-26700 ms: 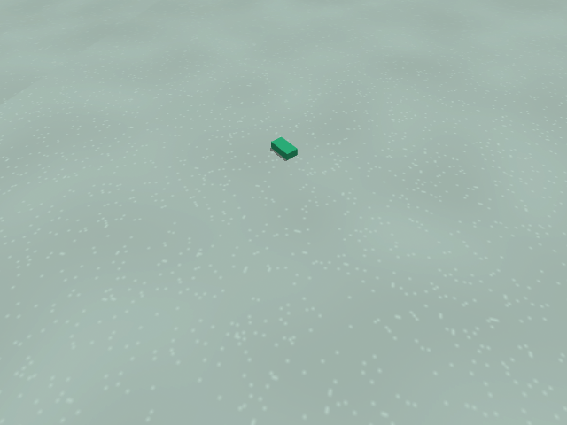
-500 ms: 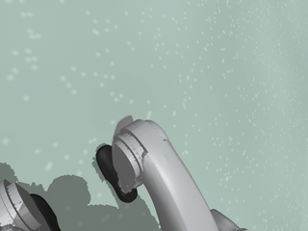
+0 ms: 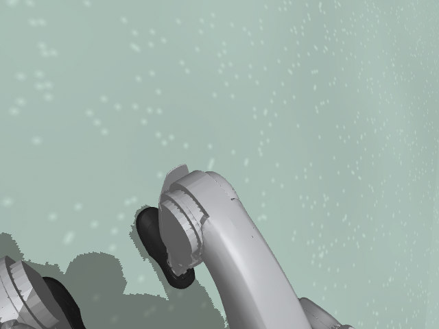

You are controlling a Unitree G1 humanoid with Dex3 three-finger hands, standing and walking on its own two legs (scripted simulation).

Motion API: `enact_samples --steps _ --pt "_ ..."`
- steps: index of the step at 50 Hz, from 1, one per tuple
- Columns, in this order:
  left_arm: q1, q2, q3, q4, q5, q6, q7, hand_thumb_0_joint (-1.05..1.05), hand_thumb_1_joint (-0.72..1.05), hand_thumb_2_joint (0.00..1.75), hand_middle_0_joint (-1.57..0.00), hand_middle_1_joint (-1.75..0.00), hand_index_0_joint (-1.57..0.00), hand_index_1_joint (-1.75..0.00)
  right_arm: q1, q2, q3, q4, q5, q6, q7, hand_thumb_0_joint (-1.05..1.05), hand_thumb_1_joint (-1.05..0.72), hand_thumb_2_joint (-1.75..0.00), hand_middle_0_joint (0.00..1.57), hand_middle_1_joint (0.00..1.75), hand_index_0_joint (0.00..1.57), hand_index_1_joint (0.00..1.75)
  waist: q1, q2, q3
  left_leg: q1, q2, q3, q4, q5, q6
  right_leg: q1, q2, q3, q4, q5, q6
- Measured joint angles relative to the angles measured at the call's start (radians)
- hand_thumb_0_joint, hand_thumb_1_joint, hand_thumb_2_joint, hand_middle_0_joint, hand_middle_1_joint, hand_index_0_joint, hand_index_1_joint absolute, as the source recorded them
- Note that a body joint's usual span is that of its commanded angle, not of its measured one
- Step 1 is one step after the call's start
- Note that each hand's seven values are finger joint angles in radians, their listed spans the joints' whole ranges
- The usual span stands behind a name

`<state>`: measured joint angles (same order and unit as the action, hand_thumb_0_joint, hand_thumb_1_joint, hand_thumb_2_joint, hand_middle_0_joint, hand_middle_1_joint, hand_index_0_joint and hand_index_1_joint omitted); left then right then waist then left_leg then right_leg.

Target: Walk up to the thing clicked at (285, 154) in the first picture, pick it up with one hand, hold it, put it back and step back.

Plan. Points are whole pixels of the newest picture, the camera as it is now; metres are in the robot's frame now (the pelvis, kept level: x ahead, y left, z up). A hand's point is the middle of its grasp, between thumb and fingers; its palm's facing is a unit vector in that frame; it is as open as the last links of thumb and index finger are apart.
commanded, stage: settle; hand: left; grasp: from above
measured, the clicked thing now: out of the picture +0.49 +0.30 -0.30
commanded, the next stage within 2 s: lift in 0.96 s
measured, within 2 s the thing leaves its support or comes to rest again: leaves its support in 0.38 s
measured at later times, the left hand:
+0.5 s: hand out of the picture +0.49 +0.31 -0.25, palm faces -0.37 -0.17 -0.91, open 10.1 cm
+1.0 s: hand out of the picture +0.47 +0.31 -0.16, palm faces -0.42 -0.12 -0.90, open 10.1 cm
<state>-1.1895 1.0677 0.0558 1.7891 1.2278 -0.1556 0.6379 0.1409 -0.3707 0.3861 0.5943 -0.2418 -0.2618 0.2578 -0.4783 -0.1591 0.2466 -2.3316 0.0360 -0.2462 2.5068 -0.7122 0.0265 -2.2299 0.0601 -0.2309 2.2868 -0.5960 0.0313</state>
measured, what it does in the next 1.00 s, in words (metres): stands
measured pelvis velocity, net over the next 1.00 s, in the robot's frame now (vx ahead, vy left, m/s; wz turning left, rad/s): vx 0.00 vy -0.01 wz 0.11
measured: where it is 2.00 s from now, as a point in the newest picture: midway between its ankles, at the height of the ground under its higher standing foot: (127, 297)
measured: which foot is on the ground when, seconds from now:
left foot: down 0.00-1.00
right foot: down 0.00-1.00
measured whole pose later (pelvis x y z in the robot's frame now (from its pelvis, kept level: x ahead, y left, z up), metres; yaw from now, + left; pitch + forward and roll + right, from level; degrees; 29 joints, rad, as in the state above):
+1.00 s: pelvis +0.00 -0.01 +0.01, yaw +6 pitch +33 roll -10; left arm -1.07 0.77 0.02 1.47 1.20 -0.09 0.35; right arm 0.19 -0.32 0.17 0.65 -0.14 -0.11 0.21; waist -0.34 0.00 0.01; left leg -2.33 0.02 -0.14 2.42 -0.68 0.02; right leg -2.27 0.02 -0.15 2.29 -0.61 0.00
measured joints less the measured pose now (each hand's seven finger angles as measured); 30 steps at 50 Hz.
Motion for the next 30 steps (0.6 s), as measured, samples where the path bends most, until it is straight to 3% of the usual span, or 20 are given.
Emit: enact_samples --steps 10,16,24,30 --pt "-0.004 0.000 -0.003 -0.007 -0.006 0.005 -0.010 0.00 0.03 0.45 -0.64 -0.55 -0.68 -0.50 -0.001 0.000 0.000 -0.006 0.002 0.005 -0.006 0.00 -0.92 -0.90 0.20 0.30 0.20 0.30 0.000 0.000 0.001 0.001 -0.001 0.001 -0.005 0.003 0.000 0.001 -0.001 0.000 -0.004 0.002 -0.001" --pt "0.015 -0.012 0.021 -0.050 -0.001 0.021 -0.042 0.00 0.03 0.44 -0.66 -0.51 -0.70 -0.46 0.014 0.005 -0.014 -0.006 0.007 0.015 -0.008 0.00 -0.92 -0.90 0.20 0.30 0.20 0.30 0.006 0.007 -0.009 0.000 -0.002 0.003 -0.011 0.001 -0.003 -0.001 -0.003 0.002 -0.007 -0.002 -0.004" --pt "0.071 -0.060 0.056 -0.188 -0.012 0.046 -0.088 0.00 0.01 0.45 -0.69 -0.49 -0.72 -0.45 0.051 0.010 -0.069 0.010 0.017 0.027 0.000 0.00 -0.92 -0.90 0.20 0.30 0.20 0.30 0.039 0.033 -0.050 -0.002 -0.008 0.011 -0.020 -0.004 -0.008 -0.005 -0.011 0.008 -0.006 -0.016 -0.011" --pt "0.119 -0.156 -0.003 -0.280 -0.039 0.079 -0.143 0.00 0.00 0.45 -0.70 -0.48 -0.73 -0.44 0.071 0.020 -0.126 0.041 0.047 0.054 0.011 0.00 -0.92 -0.90 0.20 0.30 0.20 0.30 0.082 0.083 -0.139 -0.002 -0.011 0.033 -0.044 -0.011 -0.009 -0.012 -0.018 0.025 -0.011 -0.032 -0.017"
